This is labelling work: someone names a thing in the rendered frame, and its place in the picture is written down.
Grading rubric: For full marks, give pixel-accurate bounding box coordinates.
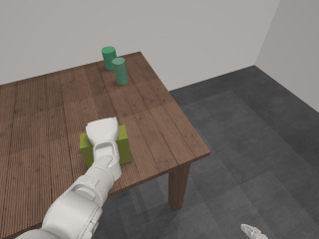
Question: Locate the left robot forearm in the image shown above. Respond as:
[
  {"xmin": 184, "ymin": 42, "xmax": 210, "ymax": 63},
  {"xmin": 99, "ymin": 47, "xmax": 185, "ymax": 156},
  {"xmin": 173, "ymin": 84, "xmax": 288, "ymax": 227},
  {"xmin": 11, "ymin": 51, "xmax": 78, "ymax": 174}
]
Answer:
[{"xmin": 42, "ymin": 139, "xmax": 122, "ymax": 227}]

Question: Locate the robot left upper arm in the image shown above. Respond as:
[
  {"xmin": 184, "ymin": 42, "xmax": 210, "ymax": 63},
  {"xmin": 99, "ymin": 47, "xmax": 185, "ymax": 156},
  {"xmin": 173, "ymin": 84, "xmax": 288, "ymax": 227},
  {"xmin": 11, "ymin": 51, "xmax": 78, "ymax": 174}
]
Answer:
[{"xmin": 15, "ymin": 190, "xmax": 103, "ymax": 239}]

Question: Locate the table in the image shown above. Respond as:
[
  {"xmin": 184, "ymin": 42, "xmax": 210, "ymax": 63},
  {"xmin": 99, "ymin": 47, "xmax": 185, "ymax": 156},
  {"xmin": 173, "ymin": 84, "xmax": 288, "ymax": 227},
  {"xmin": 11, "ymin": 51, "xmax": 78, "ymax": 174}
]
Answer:
[{"xmin": 0, "ymin": 51, "xmax": 211, "ymax": 239}]

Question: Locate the sponge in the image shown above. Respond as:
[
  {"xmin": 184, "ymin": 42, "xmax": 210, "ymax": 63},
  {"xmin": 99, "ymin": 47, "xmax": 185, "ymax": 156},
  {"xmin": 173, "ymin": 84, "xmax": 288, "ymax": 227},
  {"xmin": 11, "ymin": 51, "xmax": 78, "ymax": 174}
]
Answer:
[{"xmin": 80, "ymin": 124, "xmax": 133, "ymax": 168}]

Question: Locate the robot right hand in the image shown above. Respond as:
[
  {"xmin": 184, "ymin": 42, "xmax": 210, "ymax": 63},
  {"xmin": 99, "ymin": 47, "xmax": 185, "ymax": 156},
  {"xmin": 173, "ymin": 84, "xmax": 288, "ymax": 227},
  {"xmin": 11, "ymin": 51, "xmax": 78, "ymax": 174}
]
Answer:
[{"xmin": 240, "ymin": 224, "xmax": 268, "ymax": 239}]

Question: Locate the robot left hand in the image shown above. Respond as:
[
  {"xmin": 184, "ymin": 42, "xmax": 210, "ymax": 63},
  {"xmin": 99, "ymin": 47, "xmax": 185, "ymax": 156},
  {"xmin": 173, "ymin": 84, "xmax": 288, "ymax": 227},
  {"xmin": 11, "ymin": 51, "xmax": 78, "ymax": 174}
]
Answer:
[{"xmin": 86, "ymin": 117, "xmax": 120, "ymax": 145}]

